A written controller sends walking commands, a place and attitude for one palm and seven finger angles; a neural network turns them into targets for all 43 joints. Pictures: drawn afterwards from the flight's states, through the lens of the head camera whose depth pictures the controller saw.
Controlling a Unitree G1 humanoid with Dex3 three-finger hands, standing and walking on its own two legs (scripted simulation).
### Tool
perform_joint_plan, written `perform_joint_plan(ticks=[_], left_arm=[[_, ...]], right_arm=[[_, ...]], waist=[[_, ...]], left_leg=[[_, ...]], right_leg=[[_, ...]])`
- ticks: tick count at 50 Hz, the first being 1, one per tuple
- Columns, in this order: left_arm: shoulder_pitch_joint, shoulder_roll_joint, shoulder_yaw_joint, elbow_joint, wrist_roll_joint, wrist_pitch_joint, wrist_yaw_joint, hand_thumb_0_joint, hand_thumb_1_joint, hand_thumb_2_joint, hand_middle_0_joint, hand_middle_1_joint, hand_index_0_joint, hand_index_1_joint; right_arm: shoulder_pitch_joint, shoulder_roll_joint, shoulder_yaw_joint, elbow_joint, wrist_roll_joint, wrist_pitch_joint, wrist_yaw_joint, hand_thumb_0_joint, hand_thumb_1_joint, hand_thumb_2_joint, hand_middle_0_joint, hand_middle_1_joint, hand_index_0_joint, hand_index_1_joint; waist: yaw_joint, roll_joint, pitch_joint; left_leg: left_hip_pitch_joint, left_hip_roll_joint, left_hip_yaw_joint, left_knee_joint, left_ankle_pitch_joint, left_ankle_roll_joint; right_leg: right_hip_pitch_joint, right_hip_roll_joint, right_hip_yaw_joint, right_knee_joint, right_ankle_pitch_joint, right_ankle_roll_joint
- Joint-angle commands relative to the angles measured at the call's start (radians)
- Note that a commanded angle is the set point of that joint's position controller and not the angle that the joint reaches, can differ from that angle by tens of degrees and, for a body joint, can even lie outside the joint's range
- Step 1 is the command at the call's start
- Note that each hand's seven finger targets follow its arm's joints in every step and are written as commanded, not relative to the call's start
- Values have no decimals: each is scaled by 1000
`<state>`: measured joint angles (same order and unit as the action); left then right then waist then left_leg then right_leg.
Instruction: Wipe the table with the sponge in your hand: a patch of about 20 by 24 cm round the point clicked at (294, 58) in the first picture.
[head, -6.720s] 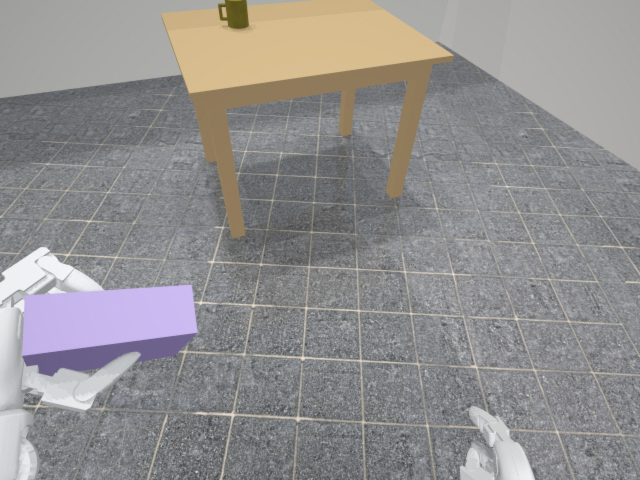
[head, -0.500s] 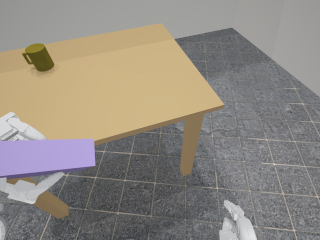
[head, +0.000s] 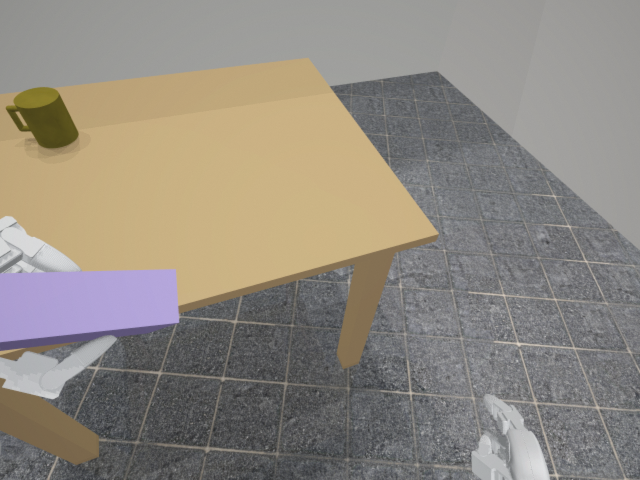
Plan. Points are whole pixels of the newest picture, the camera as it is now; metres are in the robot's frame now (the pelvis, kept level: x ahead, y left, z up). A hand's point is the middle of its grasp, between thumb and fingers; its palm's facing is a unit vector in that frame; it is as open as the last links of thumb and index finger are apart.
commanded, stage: come to a stop and stand still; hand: left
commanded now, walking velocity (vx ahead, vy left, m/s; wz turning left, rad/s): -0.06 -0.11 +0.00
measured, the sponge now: (111, 307) +0.23 +0.21 +0.16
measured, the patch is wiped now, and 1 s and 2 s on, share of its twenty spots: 0.00 0.00 0.00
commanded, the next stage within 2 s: look again from close up in 1.38 s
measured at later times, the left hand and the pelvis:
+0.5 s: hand (112, 339) +0.20 +0.20 +0.16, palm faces +0.31 -0.88 -0.35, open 9.3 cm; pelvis -0.02 -0.03 +0.01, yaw -2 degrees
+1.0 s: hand (65, 320) +0.22 +0.25 +0.15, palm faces +0.36 -0.85 -0.38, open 9.3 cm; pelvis +0.00 +0.00 +0.01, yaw -1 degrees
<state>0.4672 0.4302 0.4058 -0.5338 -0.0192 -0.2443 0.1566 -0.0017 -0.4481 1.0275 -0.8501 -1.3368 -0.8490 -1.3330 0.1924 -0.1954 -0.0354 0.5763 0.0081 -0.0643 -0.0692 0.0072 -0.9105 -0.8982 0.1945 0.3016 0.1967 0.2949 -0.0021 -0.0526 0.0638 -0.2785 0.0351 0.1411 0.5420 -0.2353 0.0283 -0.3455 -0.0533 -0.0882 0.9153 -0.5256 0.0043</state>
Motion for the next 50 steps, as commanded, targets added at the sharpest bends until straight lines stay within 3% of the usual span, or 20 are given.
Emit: perform_joint_plan(ticks=[1,4,5,10,11,12,13,14,15,17,19,22,23,25,28,31,36,41,43,50], left_arm=[[-77,87,44,-202,-7,-45,13,0,100,1300,-1200,-1600,-1200,-1600],[-65,69,12,-244,-11,-18,6,0,100,1300,-1200,-1600,-1200,-1600],[-59,69,10,-241,-14,-11,7,0,100,1300,-1200,-1600,-1200,-1600],[-72,117,67,-238,-6,-7,26,0,100,1300,-1200,-1600,-1200,-1600],[-995,831,591,-269,101,-52,6,0,100,1300,-1200,-1600,-1200,-1600],[-534,298,220,177,27,-3,-40,0,100,1300,-1200,-1600,-1200,-1600],[-339,187,169,100,-9,-13,-41,0,100,1300,-1200,-1600,-1200,-1600],[-276,101,122,180,-18,-17,-38,0,100,1300,-1200,-1600,-1200,-1600],[-275,154,130,82,-21,-36,-35,0,100,1300,-1200,-1600,-1200,-1600],[-155,99,70,-19,-32,-46,-38,0,100,1300,-1200,-1600,-1200,-1600],[-47,34,6,-38,-40,-30,-46,0,100,1300,-1200,-1600,-1200,-1600],[-83,94,27,-134,-21,-27,-45,0,100,1300,-1200,-1600,-1200,-1600],[-103,120,49,-140,-17,-28,-38,0,100,1300,-1200,-1600,-1200,-1600],[-173,168,94,-192,-12,-34,-27,0,100,1300,-1200,-1600,-1200,-1600],[-221,169,99,-189,-13,-42,-16,0,100,1300,-1200,-1600,-1200,-1600],[-269,154,83,-177,-10,-50,-18,0,100,1300,-1200,-1600,-1200,-1600],[-236,72,0,-109,1,-43,-35,0,100,1300,-1200,-1600,-1200,-1600],[-169,55,-11,-52,8,-19,-46,0,100,1300,-1200,-1600,-1200,-1600],[-176,72,8,-48,7,-14,-46,0,100,1300,-1200,-1600,-1200,-1600],[-261,113,38,-165,-6,-24,-46,0,100,1300,-1200,-1600,-1200,-1600]], right_arm=[[-44,-124,-24,-114,-2,-68,11,0,-900,-900,200,300,200,300],[-47,-121,-8,-123,-2,-82,15,0,-900,-900,200,300,200,300],[-46,-119,-2,-121,-4,-86,15,0,-900,-900,200,300,200,300],[-68,-102,16,-122,-5,-89,7,0,-900,-900,200,300,200,300],[49,-130,-28,-70,-78,-128,4,0,-900,-900,200,300,200,300],[5,-13,28,-49,-45,-119,15,0,-900,-900,200,300,200,300],[-13,-63,-2,-115,-14,-132,16,0,-900,-900,200,300,200,300],[-26,-84,-11,-146,8,-150,32,0,-900,-900,200,300,200,300],[-21,-108,-7,-126,4,-144,37,0,-900,-900,200,300,200,300],[-48,-100,5,-127,-1,-134,53,0,-900,-900,200,300,200,300],[-81,-108,7,-138,7,-140,61,0,-900,-900,200,300,200,300],[-108,-115,19,-156,-5,-130,50,0,-900,-900,200,300,200,300],[-100,-117,20,-157,-6,-129,42,0,-900,-900,200,300,200,300],[-100,-123,16,-155,-12,-123,28,0,-900,-900,200,300,200,300],[-82,-131,13,-154,-17,-129,13,0,-900,-900,200,300,200,300],[-66,-135,12,-158,-20,-138,7,0,-900,-900,200,300,200,300],[-54,-138,13,-158,-19,-161,20,0,-900,-900,200,300,200,300],[-61,-132,24,-159,-21,-158,32,0,-900,-900,200,300,200,300],[-63,-129,27,-158,-26,-152,31,0,-900,-900,200,300,200,300],[-82,-119,37,-150,-35,-150,24,0,-900,-900,200,300,200,300]], waist=[[0,246,-122],[-1,256,-148],[-5,262,-149],[6,192,-183],[67,-66,-66],[23,-138,-203],[42,-143,-141],[45,-105,-191],[51,-52,-246],[57,-54,-274],[53,-35,-238],[47,45,-125],[43,16,-94],[32,56,-76],[29,148,-81],[25,199,-70],[28,178,-101],[37,114,-90],[38,56,-82],[34,139,-184]], left_leg=[[138,267,-265,-224,308,148],[125,226,-171,-203,391,97],[104,231,-182,-207,378,90],[17,187,-142,-118,144,19],[-162,105,-55,139,86,-6],[-76,-22,-91,167,-58,-30],[-77,-34,-87,129,-44,-32],[-68,-12,-89,76,-50,-23],[-51,-14,-103,4,-45,-11],[37,-25,-107,-89,95,-1],[116,27,-158,-125,192,20],[23,37,-192,-144,-60,28],[3,16,-184,-121,-107,22],[38,-4,-170,-92,-91,9],[67,-7,-181,-111,-121,6],[33,17,-228,-228,-217,11],[-14,38,-261,-309,-233,12],[-48,42,-278,-342,-249,5],[-42,24,-253,-311,-221,1],[107,1,-224,-239,85,-18]], right_leg=[[-121,-15,25,1,85,25],[-6,24,-13,-164,155,34],[32,31,-19,-213,156,35],[248,6,10,-512,355,25],[159,-61,250,-597,534,-25],[197,-165,309,-569,670,-124],[254,-167,312,-604,875,-49],[344,-204,335,-560,960,-47],[395,-201,275,-510,908,-46],[371,-139,190,-497,727,-2],[242,-77,159,-503,480,16],[123,-62,195,-618,136,12],[91,-69,225,-668,46,3],[38,-81,238,-693,-22,-36],[18,-63,238,-700,-46,-46],[85,9,173,-658,2,-25],[223,60,115,-586,185,-9],[230,65,124,-594,212,-11],[216,54,143,-643,200,-11],[229,51,117,-598,403,-18]])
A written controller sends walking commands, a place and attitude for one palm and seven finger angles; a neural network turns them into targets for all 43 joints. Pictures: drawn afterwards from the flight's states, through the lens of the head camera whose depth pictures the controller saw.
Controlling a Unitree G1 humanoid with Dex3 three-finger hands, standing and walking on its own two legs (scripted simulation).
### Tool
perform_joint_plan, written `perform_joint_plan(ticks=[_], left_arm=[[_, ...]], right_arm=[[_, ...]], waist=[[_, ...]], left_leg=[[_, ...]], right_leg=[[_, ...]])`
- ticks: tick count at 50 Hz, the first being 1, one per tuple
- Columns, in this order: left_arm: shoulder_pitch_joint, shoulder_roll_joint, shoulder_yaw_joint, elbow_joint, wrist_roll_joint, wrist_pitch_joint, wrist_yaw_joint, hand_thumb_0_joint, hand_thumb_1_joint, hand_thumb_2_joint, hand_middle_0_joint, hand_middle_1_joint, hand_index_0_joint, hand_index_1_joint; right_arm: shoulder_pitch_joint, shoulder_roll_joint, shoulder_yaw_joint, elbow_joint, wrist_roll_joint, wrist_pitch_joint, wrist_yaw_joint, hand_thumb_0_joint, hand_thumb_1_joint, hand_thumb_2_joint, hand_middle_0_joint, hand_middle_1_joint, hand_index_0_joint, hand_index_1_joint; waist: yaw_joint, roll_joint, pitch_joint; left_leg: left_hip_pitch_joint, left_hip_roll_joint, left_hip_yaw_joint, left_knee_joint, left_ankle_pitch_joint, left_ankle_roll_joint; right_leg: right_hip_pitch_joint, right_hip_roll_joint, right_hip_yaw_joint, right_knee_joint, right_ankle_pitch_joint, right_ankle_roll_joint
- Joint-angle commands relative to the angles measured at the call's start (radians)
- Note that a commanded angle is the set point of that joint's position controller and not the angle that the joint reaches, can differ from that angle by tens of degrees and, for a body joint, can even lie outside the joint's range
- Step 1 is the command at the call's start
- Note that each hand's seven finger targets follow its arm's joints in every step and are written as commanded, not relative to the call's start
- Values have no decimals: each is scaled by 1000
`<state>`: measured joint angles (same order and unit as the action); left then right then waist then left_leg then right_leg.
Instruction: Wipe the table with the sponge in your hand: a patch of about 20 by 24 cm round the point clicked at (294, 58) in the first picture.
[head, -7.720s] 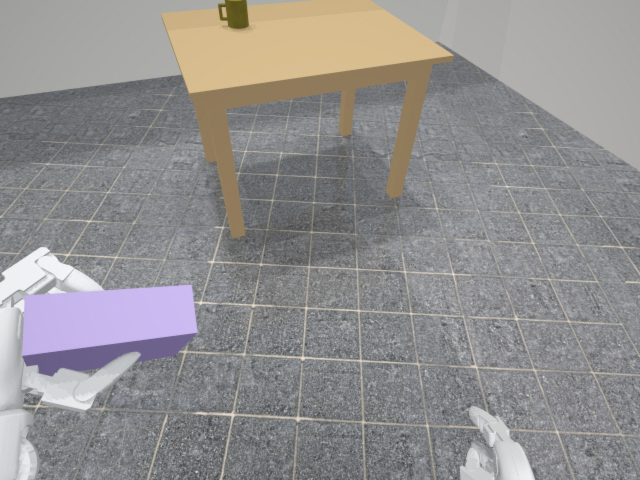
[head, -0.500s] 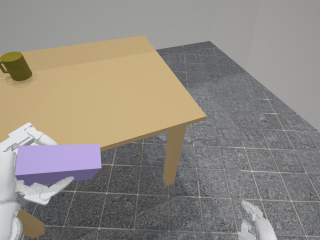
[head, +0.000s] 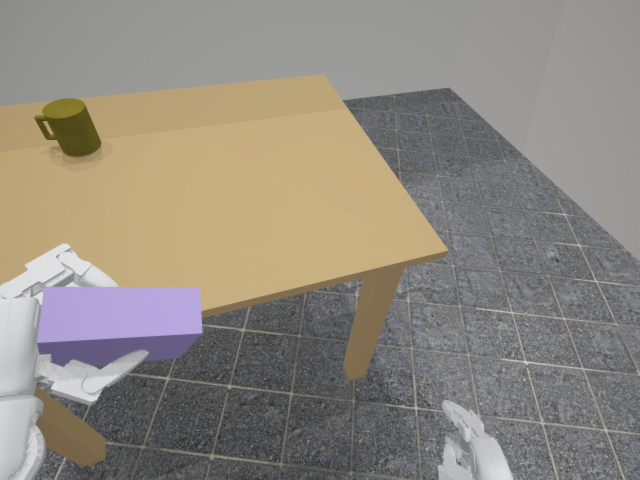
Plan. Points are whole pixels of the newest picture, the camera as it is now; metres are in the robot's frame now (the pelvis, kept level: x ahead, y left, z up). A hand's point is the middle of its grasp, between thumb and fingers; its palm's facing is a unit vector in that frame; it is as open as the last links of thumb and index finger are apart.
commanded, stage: come to a stop and stand still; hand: left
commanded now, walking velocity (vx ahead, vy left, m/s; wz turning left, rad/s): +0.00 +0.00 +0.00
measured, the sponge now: (146, 327) +0.23 +0.21 +0.12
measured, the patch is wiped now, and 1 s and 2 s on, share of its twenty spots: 0.00 0.00 0.00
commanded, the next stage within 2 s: look again from close up in 0.38 s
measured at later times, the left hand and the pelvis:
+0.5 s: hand (93, 302) +0.23 +0.25 +0.15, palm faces +0.37 -0.85 -0.36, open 9.3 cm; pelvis +0.02 +0.00 +0.00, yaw +0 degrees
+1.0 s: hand (94, 315) +0.22 +0.24 +0.15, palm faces +0.38 -0.84 -0.38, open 9.3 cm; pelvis +0.01 +0.00 +0.00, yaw +1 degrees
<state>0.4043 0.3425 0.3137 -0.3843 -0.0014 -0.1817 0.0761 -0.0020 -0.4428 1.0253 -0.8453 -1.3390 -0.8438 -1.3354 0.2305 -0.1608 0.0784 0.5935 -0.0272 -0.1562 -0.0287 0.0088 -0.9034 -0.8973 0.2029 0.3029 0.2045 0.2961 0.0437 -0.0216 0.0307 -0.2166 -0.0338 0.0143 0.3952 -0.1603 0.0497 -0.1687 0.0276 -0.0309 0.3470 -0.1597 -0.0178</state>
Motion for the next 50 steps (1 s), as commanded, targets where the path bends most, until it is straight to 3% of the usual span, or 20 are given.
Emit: perform_joint_plan(ticks=[1,4,5,8,9,12,18,20,24,28,31,34,37,44,45,47,50], left_arm=[[-195,198,126,-325,-26,-88,36,0,100,1300,-1200,-1600,-1200,-1600],[-143,197,130,-331,-33,-81,35,0,100,1300,-1200,-1600,-1200,-1600],[-126,182,118,-331,-37,-78,34,0,100,1300,-1200,-1600,-1200,-1600],[-66,168,119,-282,-45,-65,33,0,100,1300,-1200,-1600,-1200,-1600],[-38,170,129,-271,-44,-60,32,0,100,1300,-1200,-1600,-1200,-1600],[-35,165,127,-254,-50,-53,33,0,100,1300,-1200,-1600,-1200,-1600],[-72,183,128,-300,-55,-55,38,0,100,1300,-1200,-1600,-1200,-1600],[-87,189,127,-337,-54,-58,41,0,100,1300,-1200,-1600,-1200,-1600],[-80,202,139,-337,-52,-60,48,0,100,1300,-1200,-1600,-1200,-1600],[-69,174,123,-277,-51,-58,52,0,100,1300,-1200,-1600,-1200,-1600],[-64,163,114,-253,-51,-54,51,0,100,1300,-1200,-1600,-1200,-1600],[-62,179,129,-247,-51,-50,50,0,100,1300,-1200,-1600,-1200,-1600],[-87,162,102,-261,-50,-51,49,0,100,1300,-1200,-1600,-1200,-1600],[-56,202,142,-279,-51,-52,52,0,100,1300,-1200,-1600,-1200,-1600],[-53,181,122,-279,-53,-54,50,0,100,1300,-1200,-1600,-1200,-1600],[-42,186,128,-278,-54,-57,53,0,100,1300,-1200,-1600,-1200,-1600],[-29,176,115,-269,-55,-55,53,0,100,1300,-1200,-1600,-1200,-1600]], right_arm=[[-115,-154,-79,-166,1,-57,-16,0,-900,-900,200,300,200,300],[-120,-154,-79,-169,0,-58,-14,0,-900,-900,200,300,200,300],[-118,-151,-79,-170,5,-51,-13,0,-900,-900,200,300,200,300],[-117,-159,-87,-172,14,-31,-11,0,-900,-900,200,300,200,300],[-125,-162,-89,-173,13,-27,-11,0,-900,-900,200,300,200,300],[-122,-163,-92,-177,20,-1,-14,0,-900,-900,200,300,200,300],[-133,-167,-94,-195,22,16,-26,0,-900,-900,200,300,200,300],[-142,-164,-90,-200,20,13,-28,0,-900,-900,200,300,200,300],[-144,-168,-92,-199,16,6,-30,0,-900,-900,200,300,200,300],[-130,-167,-96,-184,18,9,-31,0,-900,-900,200,300,200,300],[-132,-166,-94,-181,20,12,-32,0,-900,-900,200,300,200,300],[-139,-168,-95,-181,19,12,-34,0,-900,-900,200,300,200,300],[-129,-167,-95,-179,23,14,-35,0,-900,-900,200,300,200,300],[-136,-168,-96,-184,21,14,-36,0,-900,-900,200,300,200,300],[-134,-166,-96,-183,22,16,-34,0,-900,-900,200,300,200,300],[-127,-172,-104,-180,19,16,-32,0,-900,-900,200,300,200,300],[-130,-173,-110,-179,17,19,-27,0,-900,-900,200,300,200,300]], waist=[[-11,116,-175],[-9,129,-219],[-7,105,-230],[-10,66,-207],[-10,86,-208],[-13,70,-179],[-15,95,-165],[-13,137,-176],[-12,116,-171],[-14,78,-140],[-15,69,-133],[-15,80,-131],[-19,70,-125],[-14,78,-134],[-16,79,-140],[-20,69,-148],[-29,50,-119]], left_leg=[[67,71,-100,-84,67,-42],[146,70,-86,-44,262,-56],[150,78,-89,-30,319,-63],[126,72,-78,-18,340,-69],[132,69,-73,-13,367,-76],[90,75,-77,-27,328,-78],[70,74,-80,-52,249,-69],[78,76,-85,-55,262,-73],[71,71,-86,-63,179,-66],[28,69,-93,-81,44,-53],[17,64,-95,-87,11,-53],[28,55,-84,-88,19,-52],[20,55,-88,-95,8,-51],[22,51,-90,-96,25,-50],[11,53,-90,-85,15,-45],[-3,45,-80,-55,-31,-34],[-26,37,-77,-2,-126,-21]], right_leg=[[69,-27,56,-13,83,4],[54,-23,39,20,179,5],[71,-27,31,24,202,7],[76,-35,37,7,241,9],[69,-33,37,15,252,4],[76,-36,35,10,236,6],[79,-36,36,4,190,9],[81,-34,29,20,177,9],[74,-34,37,0,141,10],[74,-46,57,-41,86,7],[69,-49,59,-54,56,5],[53,-45,60,-65,60,7],[60,-43,54,-69,47,9],[68,-40,50,-66,50,10],[84,-52,51,-61,42,8],[85,-72,68,-62,-1,1],[25,-111,108,-87,-184,-18]])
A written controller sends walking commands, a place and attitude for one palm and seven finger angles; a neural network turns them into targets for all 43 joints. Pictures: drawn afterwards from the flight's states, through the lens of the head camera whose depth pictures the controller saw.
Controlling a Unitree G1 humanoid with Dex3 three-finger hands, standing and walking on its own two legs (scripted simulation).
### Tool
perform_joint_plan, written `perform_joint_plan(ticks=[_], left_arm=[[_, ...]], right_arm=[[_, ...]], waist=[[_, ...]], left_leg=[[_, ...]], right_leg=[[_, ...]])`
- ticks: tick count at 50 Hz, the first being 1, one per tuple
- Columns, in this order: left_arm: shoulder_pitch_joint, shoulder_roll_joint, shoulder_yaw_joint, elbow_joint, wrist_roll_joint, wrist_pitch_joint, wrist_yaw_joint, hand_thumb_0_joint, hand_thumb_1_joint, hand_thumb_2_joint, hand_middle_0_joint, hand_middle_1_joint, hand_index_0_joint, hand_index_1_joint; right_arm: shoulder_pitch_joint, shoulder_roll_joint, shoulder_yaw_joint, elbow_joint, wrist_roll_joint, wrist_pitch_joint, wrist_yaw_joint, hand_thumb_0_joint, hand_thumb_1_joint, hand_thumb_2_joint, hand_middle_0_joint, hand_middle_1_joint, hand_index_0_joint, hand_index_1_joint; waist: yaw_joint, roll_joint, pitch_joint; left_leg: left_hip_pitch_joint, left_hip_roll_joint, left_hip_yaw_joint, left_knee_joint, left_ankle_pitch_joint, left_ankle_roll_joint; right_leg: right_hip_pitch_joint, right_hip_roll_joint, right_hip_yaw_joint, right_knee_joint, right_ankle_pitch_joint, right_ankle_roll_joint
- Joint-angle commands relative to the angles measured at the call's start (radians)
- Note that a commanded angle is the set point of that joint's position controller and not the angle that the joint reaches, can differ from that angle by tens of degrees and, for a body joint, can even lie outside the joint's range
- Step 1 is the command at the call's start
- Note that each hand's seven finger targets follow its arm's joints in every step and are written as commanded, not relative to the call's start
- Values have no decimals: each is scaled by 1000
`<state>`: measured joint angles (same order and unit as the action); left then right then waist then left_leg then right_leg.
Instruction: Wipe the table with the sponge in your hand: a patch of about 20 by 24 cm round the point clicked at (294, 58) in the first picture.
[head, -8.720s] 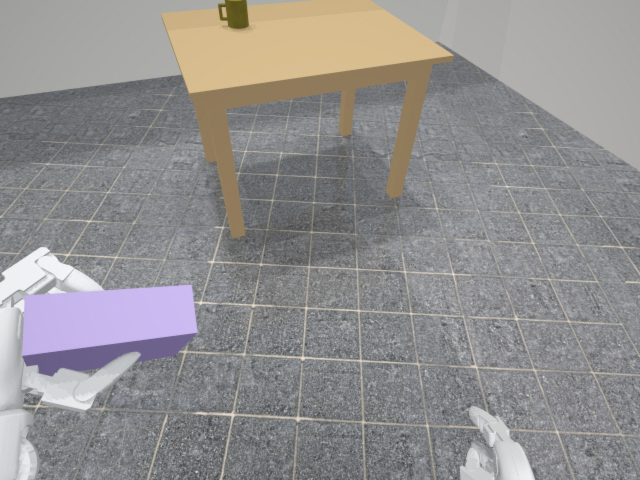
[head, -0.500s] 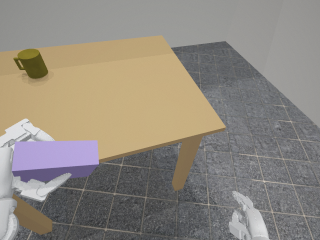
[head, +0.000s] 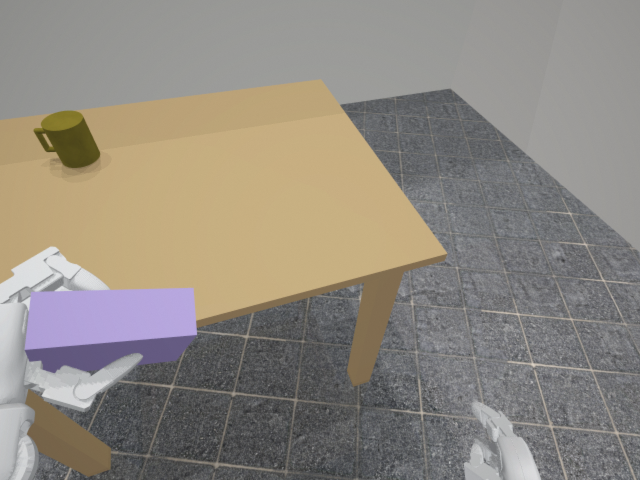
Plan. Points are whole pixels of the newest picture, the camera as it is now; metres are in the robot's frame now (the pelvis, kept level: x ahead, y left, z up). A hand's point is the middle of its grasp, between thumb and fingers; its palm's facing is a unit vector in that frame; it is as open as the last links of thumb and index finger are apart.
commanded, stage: shuffle to correct the standing spot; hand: left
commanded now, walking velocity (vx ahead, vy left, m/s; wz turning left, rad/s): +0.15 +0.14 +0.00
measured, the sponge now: (140, 330) +0.23 +0.20 +0.13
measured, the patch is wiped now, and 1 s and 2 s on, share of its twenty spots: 0.00 0.00 0.00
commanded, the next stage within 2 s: come to a stop and stand still in 0.66 s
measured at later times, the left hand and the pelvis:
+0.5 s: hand (111, 268) +0.28 +0.24 +0.16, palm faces +0.32 -0.85 -0.41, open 9.3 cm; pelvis +0.06 +0.02 -0.02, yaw -1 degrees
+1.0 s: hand (68, 218) +0.34 +0.32 +0.16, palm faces +0.36 -0.83 -0.44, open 9.3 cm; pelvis +0.13 +0.08 -0.02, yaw -2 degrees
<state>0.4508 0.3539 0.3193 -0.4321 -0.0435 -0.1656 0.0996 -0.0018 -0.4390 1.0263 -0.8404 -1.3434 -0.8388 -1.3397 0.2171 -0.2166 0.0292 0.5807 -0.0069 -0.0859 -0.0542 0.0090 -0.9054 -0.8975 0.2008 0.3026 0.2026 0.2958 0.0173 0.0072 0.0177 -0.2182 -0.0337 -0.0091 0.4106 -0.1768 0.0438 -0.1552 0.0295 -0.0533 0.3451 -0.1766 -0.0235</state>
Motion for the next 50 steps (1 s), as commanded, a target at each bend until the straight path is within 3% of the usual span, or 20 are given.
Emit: perform_joint_plan(ticks=[1,7,12,17,18,19,20,21,24,27,30,32,34,35,40,42,44,46,48,50], left_arm=[[-81,165,106,-217,-12,-71,31,0,100,1300,-1200,-1600,-1200,-1600],[-136,172,107,-218,-8,-81,34,0,100,1300,-1200,-1600,-1200,-1600],[-184,190,115,-296,5,-107,36,0,100,1300,-1200,-1600,-1200,-1600],[-77,184,131,-270,11,-106,43,0,100,1300,-1200,-1600,-1200,-1600],[-48,179,137,-265,10,-108,43,0,100,1300,-1200,-1600,-1200,-1600],[19,204,165,-229,5,-106,46,0,100,1300,-1200,-1600,-1200,-1600],[0,200,163,-248,-10,-107,42,0,100,1300,-1200,-1600,-1200,-1600],[-30,191,171,-243,-22,-120,38,0,100,1300,-1200,-1600,-1200,-1600],[29,235,231,-248,-15,-129,45,0,100,1300,-1200,-1600,-1200,-1600],[-27,200,196,-273,-6,-142,47,0,100,1300,-1200,-1600,-1200,-1600],[-73,204,175,-304,-3,-133,48,0,100,1300,-1200,-1600,-1200,-1600],[-102,219,185,-355,-6,-135,49,0,100,1300,-1200,-1600,-1200,-1600],[-100,221,180,-355,-3,-142,47,0,100,1300,-1200,-1600,-1200,-1600],[-86,215,185,-327,9,-129,51,0,100,1300,-1200,-1600,-1200,-1600],[-26,208,212,-369,-2,-119,52,0,100,1300,-1200,-1600,-1200,-1600],[1,242,234,-341,-7,-104,51,0,100,1300,-1200,-1600,-1200,-1600],[34,197,214,-283,-37,-70,55,0,100,1300,-1200,-1600,-1200,-1600],[26,188,224,-249,-31,-67,58,0,100,1300,-1200,-1600,-1200,-1600],[27,182,213,-209,-27,-67,53,0,100,1300,-1200,-1600,-1200,-1600],[-36,163,167,-227,-14,-72,45,0,100,1300,-1200,-1600,-1200,-1600]], right_arm=[[-114,-121,-64,-166,-2,-50,-1,0,-900,-900,200,300,200,300],[-106,-130,-70,-154,2,-42,1,0,-900,-900,200,300,200,300],[-91,-125,-64,-158,-5,-66,-3,0,-900,-900,200,300,200,300],[-81,-126,-66,-157,-2,-77,17,0,-900,-900,200,300,200,300],[-91,-128,-67,-163,2,-69,22,0,-900,-900,200,300,200,300],[-95,-117,-65,-166,7,-60,28,0,-900,-900,200,300,200,300],[-90,-115,-78,-180,9,-55,33,0,-900,-900,200,300,200,300],[-73,-129,-87,-168,9,-55,39,0,-900,-900,200,300,200,300],[-93,-123,-73,-150,6,-20,46,0,-900,-900,200,300,200,300],[-97,-68,-49,-139,6,-16,37,0,-900,-900,200,300,200,300],[-112,-74,-70,-128,7,-48,12,0,-900,-900,200,300,200,300],[-93,-104,-92,-141,14,-65,3,0,-900,-900,200,300,200,300],[-94,-120,-104,-157,24,-80,6,0,-900,-900,200,300,200,300],[-79,-109,-105,-139,22,-82,10,0,-900,-900,200,300,200,300],[-108,-96,-77,-140,42,-98,38,0,-900,-900,200,300,200,300],[-98,-60,-58,-147,34,-84,42,0,-900,-900,200,300,200,300],[-98,-78,-75,-143,46,-75,42,0,-900,-900,200,300,200,300],[-108,-68,-50,-131,34,-67,31,0,-900,-900,200,300,200,300],[-106,-74,-47,-115,27,-63,11,0,-900,-900,200,300,200,300],[-111,-89,-54,-128,20,-63,1,0,-900,-900,200,300,200,300]], waist=[[-7,12,-86],[-17,5,-31],[-17,199,-67],[3,109,-121],[15,71,-147],[21,-66,-197],[10,-215,-196],[-6,-199,-142],[-2,-49,-45],[-12,-106,-65],[-3,-64,-79],[-15,78,-147],[-13,241,-181],[-12,195,-135],[7,157,-174],[-23,-178,-150],[-20,-300,-75],[-26,-220,-73],[-19,-74,-136],[-7,83,-158]], left_leg=[[-37,34,-54,1,-138,-12],[-47,50,-70,53,-166,2],[122,219,-310,-128,-1,46],[53,188,-150,50,305,46],[-103,150,-100,145,252,25],[-264,80,-32,328,175,1],[-418,3,30,553,-43,-26],[-473,26,-23,690,-298,-41],[-474,132,-117,664,-295,-29],[-226,95,41,392,-100,-28],[42,20,146,146,94,-29],[176,101,8,75,188,34],[241,304,-277,13,359,179],[215,297,-264,9,444,205],[-92,180,-43,153,152,58],[-201,33,51,363,-116,-35],[-209,46,29,444,-196,-59],[-134,66,29,235,-115,-44],[61,104,-8,40,272,-25],[165,236,-129,-14,559,24]], right_leg=[[-15,-123,148,-94,-222,-20],[-109,-146,187,-29,-297,-52],[-252,-20,15,373,-201,4],[-67,-54,-10,163,-131,-15],[127,-79,28,113,38,-37],[292,-194,196,113,172,-96],[338,-386,472,47,243,-200],[252,-483,543,-14,163,-250],[93,-446,423,41,222,-217],[-41,-304,145,62,324,-127],[-96,-230,60,167,252,-49],[-141,-158,36,402,231,11],[-327,-47,15,716,-372,44],[-370,-41,22,740,-420,39],[15,-76,-2,170,-79,24],[48,-276,330,-9,158,-68],[-12,-357,398,-24,268,-150],[0,-275,208,82,375,-97],[-12,-141,73,206,325,1],[-100,-75,40,287,21,33]])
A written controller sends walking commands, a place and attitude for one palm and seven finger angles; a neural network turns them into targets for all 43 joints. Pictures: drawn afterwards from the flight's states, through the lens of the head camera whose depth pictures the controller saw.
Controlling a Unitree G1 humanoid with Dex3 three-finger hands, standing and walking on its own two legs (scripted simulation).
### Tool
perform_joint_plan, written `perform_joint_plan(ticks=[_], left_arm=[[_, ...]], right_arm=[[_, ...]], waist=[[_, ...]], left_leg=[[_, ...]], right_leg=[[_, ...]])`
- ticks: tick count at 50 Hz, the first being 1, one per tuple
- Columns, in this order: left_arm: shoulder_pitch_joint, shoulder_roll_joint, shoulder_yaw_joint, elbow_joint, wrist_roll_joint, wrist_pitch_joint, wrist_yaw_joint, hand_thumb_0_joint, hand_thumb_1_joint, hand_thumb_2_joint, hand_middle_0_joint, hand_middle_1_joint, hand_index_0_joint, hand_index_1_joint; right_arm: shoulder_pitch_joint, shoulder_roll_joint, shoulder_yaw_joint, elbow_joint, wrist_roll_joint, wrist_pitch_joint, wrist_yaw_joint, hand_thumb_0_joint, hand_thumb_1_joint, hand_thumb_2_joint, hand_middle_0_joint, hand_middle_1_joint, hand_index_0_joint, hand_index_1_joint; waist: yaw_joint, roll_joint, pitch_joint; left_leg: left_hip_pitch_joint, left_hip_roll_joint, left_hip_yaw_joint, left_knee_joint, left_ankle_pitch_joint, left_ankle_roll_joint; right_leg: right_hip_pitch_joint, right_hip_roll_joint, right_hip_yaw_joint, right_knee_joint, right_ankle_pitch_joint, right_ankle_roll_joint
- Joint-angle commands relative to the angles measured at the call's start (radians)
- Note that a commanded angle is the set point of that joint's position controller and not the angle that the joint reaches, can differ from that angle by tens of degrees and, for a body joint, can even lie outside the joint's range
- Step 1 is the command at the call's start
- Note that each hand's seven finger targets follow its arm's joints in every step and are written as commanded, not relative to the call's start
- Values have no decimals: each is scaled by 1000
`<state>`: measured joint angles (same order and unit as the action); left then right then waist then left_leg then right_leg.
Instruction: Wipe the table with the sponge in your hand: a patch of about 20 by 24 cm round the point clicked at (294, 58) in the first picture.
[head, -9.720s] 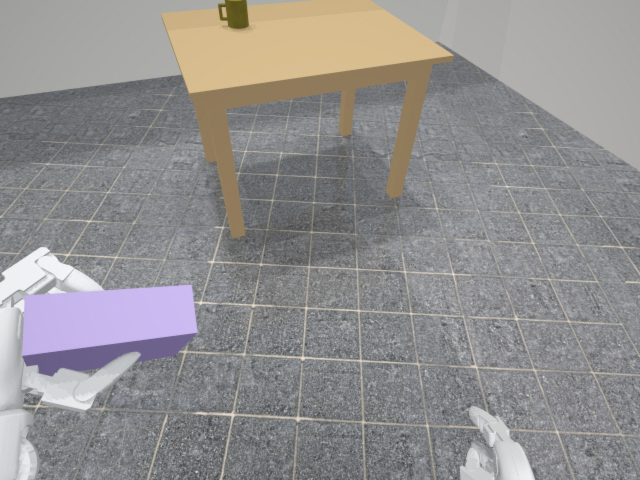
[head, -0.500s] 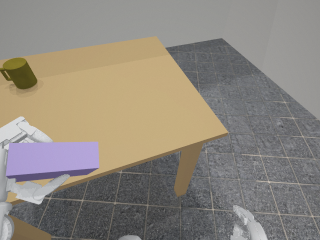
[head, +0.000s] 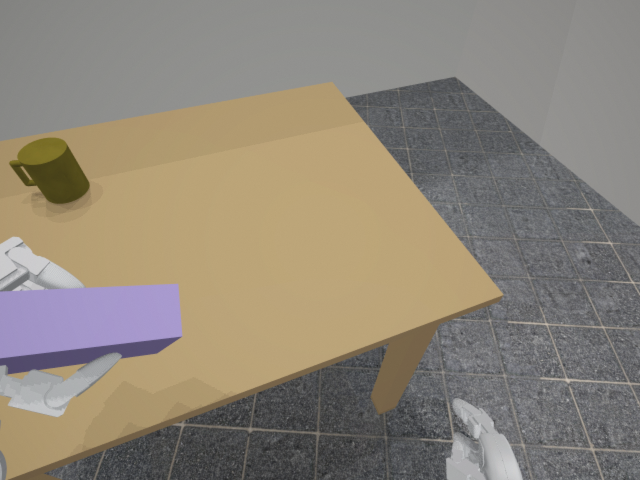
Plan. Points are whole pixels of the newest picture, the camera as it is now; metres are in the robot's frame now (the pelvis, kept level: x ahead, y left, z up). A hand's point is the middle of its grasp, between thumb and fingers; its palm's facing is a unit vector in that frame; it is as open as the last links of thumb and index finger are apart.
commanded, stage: come to a stop and stand still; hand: left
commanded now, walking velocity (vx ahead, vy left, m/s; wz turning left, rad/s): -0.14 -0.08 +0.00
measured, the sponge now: (118, 326) +0.22 +0.20 +0.16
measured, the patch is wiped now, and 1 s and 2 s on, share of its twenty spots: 0.00 0.00 0.00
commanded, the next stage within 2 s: none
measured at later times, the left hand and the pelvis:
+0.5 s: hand (0, 326) +0.20 +0.27 +0.19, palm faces +0.47 -0.76 -0.45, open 9.3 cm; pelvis -0.04 -0.01 +0.01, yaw -1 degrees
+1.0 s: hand out of the picture +0.13 +0.27 +0.18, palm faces +0.40 -0.85 -0.35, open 9.3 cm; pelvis -0.08 +0.02 +0.01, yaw +0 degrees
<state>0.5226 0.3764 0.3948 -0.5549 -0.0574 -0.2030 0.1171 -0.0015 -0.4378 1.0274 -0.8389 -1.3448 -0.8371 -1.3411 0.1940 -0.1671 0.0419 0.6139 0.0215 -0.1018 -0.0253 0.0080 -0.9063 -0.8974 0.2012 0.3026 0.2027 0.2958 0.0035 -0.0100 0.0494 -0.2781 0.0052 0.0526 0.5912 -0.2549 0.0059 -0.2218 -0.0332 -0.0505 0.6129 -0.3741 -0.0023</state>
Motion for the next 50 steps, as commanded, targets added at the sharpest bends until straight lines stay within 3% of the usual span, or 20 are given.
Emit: perform_joint_plan(ticks=[1,4,6,11,15,16,17,18,19,20,24,28,29,30,34,38,41,44,48,50], left_arm=[[-156,144,75,-130,9,-32,25,0,100,1300,-1200,-1600,-1200,-1600],[-265,160,45,-252,27,-28,27,0,100,1300,-1200,-1600,-1200,-1600],[-236,149,28,-283,28,-31,29,0,100,1300,-1200,-1600,-1200,-1600],[-79,174,84,-312,9,-30,31,0,100,1300,-1200,-1600,-1200,-1600],[56,163,123,-199,-24,-9,30,0,100,1300,-1200,-1600,-1200,-1600],[-1049,943,679,-425,124,-116,1,0,100,1300,-1200,-1600,-1200,-1600],[-477,330,279,217,23,-66,-37,0,100,1300,-1200,-1600,-1200,-1600],[-245,318,264,129,8,-74,-27,0,100,1300,-1200,-1600,-1200,-1600],[-136,171,162,268,-6,-49,-30,0,100,1300,-1200,-1600,-1200,-1600],[-174,183,128,138,-14,-53,-40,0,100,1300,-1200,-1600,-1200,-1600],[-86,38,-67,42,-21,-36,-33,0,100,1300,-1200,-1600,-1200,-1600],[-222,167,8,-55,6,-47,-7,0,100,1300,-1200,-1600,-1200,-1600],[-273,263,85,-113,13,-54,9,0,100,1300,-1200,-1600,-1200,-1600],[-312,238,76,-128,13,-69,11,0,100,1300,-1200,-1600,-1200,-1600],[-372,290,128,-204,22,-90,34,0,100,1300,-1200,-1600,-1200,-1600],[-359,227,111,-191,33,-117,27,0,100,1300,-1200,-1600,-1200,-1600],[-272,169,76,-150,36,-122,8,0,100,1300,-1200,-1600,-1200,-1600],[-124,104,39,-25,38,-100,-10,0,100,1300,-1200,-1600,-1200,-1600],[-195,119,20,-39,38,-78,-13,0,100,1300,-1200,-1600,-1200,-1600],[-244,122,22,-57,39,-71,-7,0,100,1300,-1200,-1600,-1200,-1600]], right_arm=[[-89,-139,-69,-171,-12,-50,-26,0,-900,-900,200,300,200,300],[-111,-127,-58,-168,-25,-76,-25,0,-900,-900,200,300,200,300],[-86,-132,-66,-176,-28,-88,-17,0,-900,-900,200,300,200,300],[-84,-143,-81,-199,-16,-79,-12,0,-900,-900,200,300,200,300],[-85,-136,-68,-206,-11,-38,-27,0,-900,-900,200,300,200,300],[43,-200,-113,-174,-74,-91,-31,0,-900,-900,200,300,200,300],[-13,-85,-77,-125,-37,-89,-38,0,-900,-900,200,300,200,300],[11,-155,-113,-183,-30,-88,-35,0,-900,-900,200,300,200,300],[19,-169,-112,-163,-10,-86,-19,0,-900,-900,200,300,200,300],[10,-185,-114,-187,-6,-77,-12,0,-900,-900,200,300,200,300],[-83,-154,-86,-207,17,-89,18,0,-900,-900,200,300,200,300],[-85,-158,-80,-216,-1,-97,-11,0,-900,-900,200,300,200,300],[-112,-161,-78,-207,-1,-94,-24,0,-900,-900,200,300,200,300],[-97,-159,-76,-209,-11,-97,-32,0,-900,-900,200,300,200,300],[-87,-159,-68,-195,-19,-113,-42,0,-900,-900,200,300,200,300],[-68,-157,-70,-199,-17,-144,-23,0,-900,-900,200,300,200,300],[-54,-155,-71,-193,-18,-156,-3,0,-900,-900,200,300,200,300],[-26,-166,-82,-183,-14,-145,17,0,-900,-900,200,300,200,300],[-32,-164,-76,-175,-19,-122,10,0,-900,-900,200,300,200,300],[-41,-158,-69,-163,-22,-115,3,0,-900,-900,200,300,200,300]], waist=[[14,117,-170],[10,238,-164],[11,243,-193],[8,170,-270],[3,107,-252],[50,-3,-94],[8,-37,-243],[48,1,-207],[29,84,-270],[34,85,-284],[39,-42,-196],[26,-172,-66],[25,-130,-26],[12,-110,-25],[17,138,-29],[34,270,-103],[31,181,-137],[27,85,-124],[9,-47,-25],[0,-7,-43]], left_leg=[[222,223,-217,-206,687,68],[261,199,-163,-202,737,21],[259,198,-162,-183,734,10],[185,142,-124,-146,579,-9],[97,107,-93,-169,356,-3],[-28,93,-19,-32,346,15],[88,11,-22,-111,348,7],[99,57,-28,-79,371,-7],[154,62,-8,-96,423,0],[167,69,-15,-101,442,13],[144,74,-24,-130,293,28],[83,23,-48,-109,-38,15],[109,20,-45,-103,-64,14],[94,12,-46,-99,-93,17],[68,31,-97,-199,-171,20],[-159,109,-170,-362,-357,57],[-128,115,-176,-340,-309,52],[-87,74,-129,-274,-312,33],[-38,31,-117,-195,-270,10],[3,49,-139,-222,-214,15]], right_leg=[[-50,2,46,-11,79,7],[-36,6,23,-80,99,-3],[10,6,21,-130,129,-11],[155,1,29,-202,386,-20],[183,-22,59,-236,459,-17],[-7,-69,149,-312,509,9],[75,-96,159,-228,614,-65],[94,-78,222,-240,760,-16],[140,-78,161,-179,753,-30],[129,-63,126,-175,685,-3],[65,-38,90,-235,478,43],[-111,-72,173,-396,-29,-6],[-187,-79,191,-427,-139,-26],[-192,-94,187,-429,-213,-38],[-144,-50,181,-367,-190,-40],[183,39,77,-146,17,-12],[190,46,53,-148,69,-6],[104,34,77,-257,-22,-13],[-92,-8,142,-371,-191,-29],[-84,4,110,-329,-117,-21]])
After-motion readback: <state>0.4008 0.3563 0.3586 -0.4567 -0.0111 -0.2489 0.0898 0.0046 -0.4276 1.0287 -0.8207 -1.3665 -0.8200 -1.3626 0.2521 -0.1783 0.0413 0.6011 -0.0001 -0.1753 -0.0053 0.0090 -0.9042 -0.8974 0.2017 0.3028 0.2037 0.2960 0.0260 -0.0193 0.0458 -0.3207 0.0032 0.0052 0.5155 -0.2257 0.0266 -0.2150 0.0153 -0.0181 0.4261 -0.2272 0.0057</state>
